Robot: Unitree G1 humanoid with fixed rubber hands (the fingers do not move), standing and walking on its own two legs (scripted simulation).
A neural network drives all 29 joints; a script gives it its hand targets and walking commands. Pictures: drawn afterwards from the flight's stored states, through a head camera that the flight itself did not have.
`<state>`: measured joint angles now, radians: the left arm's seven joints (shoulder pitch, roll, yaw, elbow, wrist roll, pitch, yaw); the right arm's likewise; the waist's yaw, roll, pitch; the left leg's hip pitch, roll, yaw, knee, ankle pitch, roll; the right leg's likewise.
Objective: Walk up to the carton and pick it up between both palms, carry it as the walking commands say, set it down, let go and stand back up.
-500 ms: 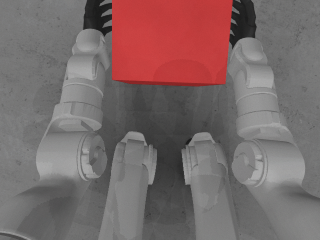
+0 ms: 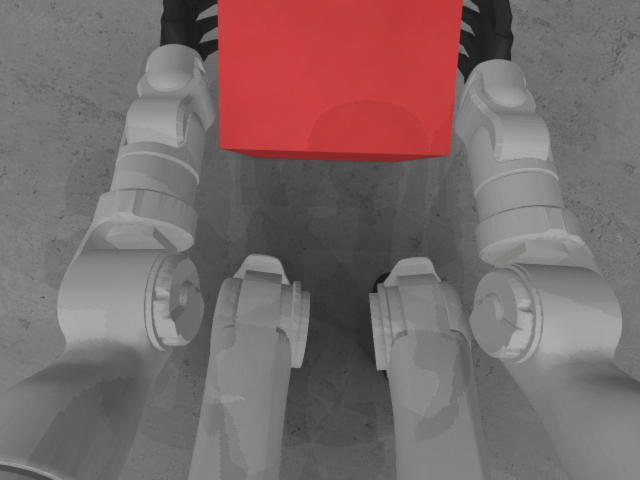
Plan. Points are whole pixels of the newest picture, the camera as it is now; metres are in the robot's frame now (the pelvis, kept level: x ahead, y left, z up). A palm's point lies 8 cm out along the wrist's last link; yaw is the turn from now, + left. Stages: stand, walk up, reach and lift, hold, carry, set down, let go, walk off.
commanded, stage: set down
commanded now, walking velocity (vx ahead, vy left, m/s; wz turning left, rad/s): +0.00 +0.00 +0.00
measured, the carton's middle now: (333, 71) +0.53 +0.01 -0.22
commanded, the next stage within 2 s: none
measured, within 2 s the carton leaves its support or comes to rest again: rests again in 0.70 s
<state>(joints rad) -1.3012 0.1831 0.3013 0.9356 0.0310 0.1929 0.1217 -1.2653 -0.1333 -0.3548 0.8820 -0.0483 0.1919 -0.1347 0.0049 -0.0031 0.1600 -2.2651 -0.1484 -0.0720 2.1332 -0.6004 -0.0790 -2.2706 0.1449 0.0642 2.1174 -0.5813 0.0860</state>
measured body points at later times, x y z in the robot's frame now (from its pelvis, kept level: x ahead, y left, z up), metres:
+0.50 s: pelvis +0.00 +0.00 -0.01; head +0.35 +0.01 +0.27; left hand +0.53 +0.16 -0.18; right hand +0.53 -0.14 -0.18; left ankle +0.10 +0.12 -0.35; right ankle +0.11 -0.12 -0.35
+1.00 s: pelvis +0.00 +0.00 -0.02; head +0.35 +0.01 +0.25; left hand +0.53 +0.16 -0.20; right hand +0.53 -0.15 -0.20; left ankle +0.10 +0.12 -0.35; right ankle +0.11 -0.12 -0.35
